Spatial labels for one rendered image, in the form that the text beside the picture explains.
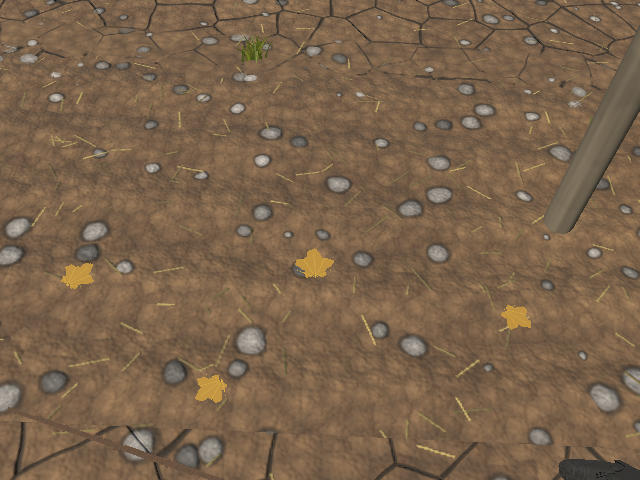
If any robot right hand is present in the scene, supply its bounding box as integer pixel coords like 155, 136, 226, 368
558, 459, 640, 480

